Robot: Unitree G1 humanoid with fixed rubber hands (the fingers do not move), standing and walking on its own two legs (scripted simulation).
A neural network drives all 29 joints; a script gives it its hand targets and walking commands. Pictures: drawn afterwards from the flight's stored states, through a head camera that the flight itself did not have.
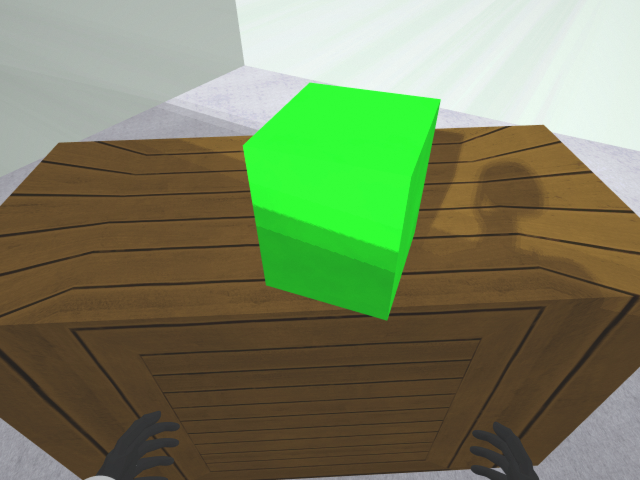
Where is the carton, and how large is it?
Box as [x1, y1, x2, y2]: [243, 83, 440, 319]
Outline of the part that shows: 309,83 243,145 266,284 270,286 383,319 387,319 414,232 440,99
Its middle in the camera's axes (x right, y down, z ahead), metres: +0.04 -0.07 +0.59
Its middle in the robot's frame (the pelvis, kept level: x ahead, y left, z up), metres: +0.50 -0.01 +0.12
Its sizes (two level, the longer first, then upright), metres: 0.210 0.200 0.250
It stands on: a pedestal, 0.77 m high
